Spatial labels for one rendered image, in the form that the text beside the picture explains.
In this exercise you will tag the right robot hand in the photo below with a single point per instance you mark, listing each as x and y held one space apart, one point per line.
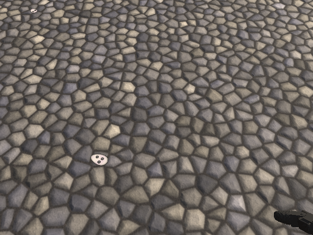
301 219

